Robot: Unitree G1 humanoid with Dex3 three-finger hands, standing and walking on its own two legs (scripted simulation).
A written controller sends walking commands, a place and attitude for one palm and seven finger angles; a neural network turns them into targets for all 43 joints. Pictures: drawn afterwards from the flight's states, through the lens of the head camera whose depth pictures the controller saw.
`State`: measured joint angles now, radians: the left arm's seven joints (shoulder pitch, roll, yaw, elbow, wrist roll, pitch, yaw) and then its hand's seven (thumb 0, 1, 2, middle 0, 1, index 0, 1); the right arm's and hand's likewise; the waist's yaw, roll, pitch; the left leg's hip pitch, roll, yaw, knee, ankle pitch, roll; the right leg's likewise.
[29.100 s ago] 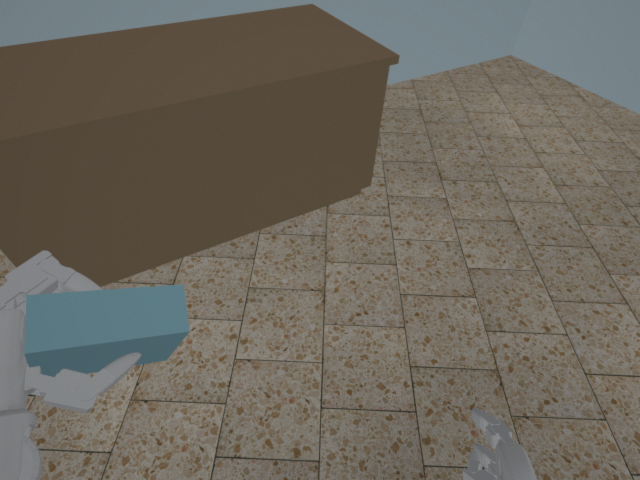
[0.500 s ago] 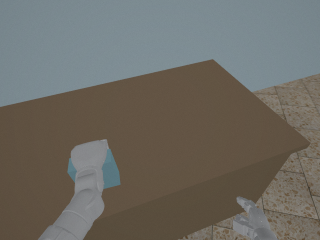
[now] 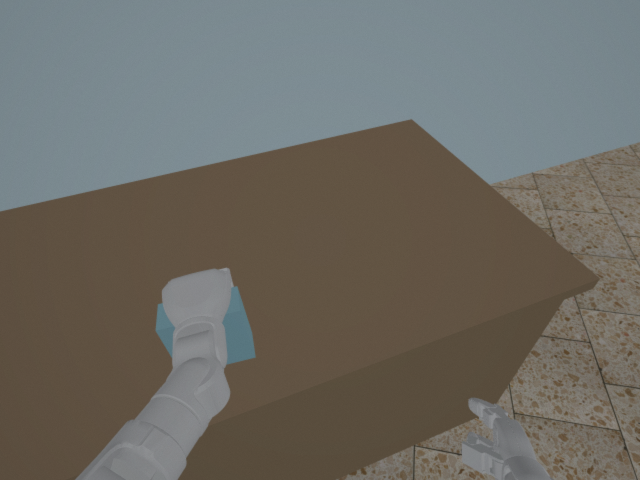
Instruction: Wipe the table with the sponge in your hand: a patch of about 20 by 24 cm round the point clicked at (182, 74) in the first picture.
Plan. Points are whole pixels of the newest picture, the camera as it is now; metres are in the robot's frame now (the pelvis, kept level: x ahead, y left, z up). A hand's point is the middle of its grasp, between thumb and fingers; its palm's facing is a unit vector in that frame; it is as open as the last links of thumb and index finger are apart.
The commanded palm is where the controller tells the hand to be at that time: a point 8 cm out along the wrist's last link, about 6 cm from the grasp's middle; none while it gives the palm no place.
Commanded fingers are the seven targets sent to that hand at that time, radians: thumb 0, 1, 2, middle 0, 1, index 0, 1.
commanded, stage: wipe forward along the third lane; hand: left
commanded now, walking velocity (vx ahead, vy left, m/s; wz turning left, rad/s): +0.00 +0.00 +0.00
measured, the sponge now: (212, 340) +0.31 +0.21 -0.03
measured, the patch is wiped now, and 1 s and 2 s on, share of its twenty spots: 0.80 0.95 1.00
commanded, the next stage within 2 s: wipe back along the third lane in 1.54 s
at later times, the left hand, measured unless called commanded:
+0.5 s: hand (214, 297) +0.36 +0.22 +0.01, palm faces -0.12 -0.02 -0.99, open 9.5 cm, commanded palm +0.36 +0.21 +0.05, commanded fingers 0.00 0.10 1.30 -1.20 -1.60 -1.20 -1.60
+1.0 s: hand (213, 269) +0.42 +0.24 +0.01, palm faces -0.13 -0.04 -0.99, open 9.5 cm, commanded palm +0.41 +0.24 +0.05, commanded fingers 0.00 0.10 1.30 -1.20 -1.60 -1.20 -1.60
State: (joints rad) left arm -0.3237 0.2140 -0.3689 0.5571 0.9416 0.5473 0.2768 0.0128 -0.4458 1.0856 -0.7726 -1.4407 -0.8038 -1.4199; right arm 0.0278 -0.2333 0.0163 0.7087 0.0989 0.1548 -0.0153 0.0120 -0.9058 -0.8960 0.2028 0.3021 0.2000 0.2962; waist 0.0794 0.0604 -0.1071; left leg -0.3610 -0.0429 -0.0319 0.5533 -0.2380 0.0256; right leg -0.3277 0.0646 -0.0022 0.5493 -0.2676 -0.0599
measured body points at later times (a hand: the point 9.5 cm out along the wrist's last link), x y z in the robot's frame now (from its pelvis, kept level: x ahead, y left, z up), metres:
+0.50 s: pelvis -0.02 -0.01 -0.01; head -0.01 -0.04 +0.44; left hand +0.36 +0.21 +0.07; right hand +0.14 -0.25 -0.13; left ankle +0.03 +0.10 -0.73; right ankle +0.01 -0.08 -0.73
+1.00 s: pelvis -0.02 -0.01 -0.02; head +0.03 -0.02 +0.43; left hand +0.42 +0.24 +0.07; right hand +0.05 -0.28 -0.15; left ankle +0.03 +0.10 -0.73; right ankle +0.01 -0.08 -0.73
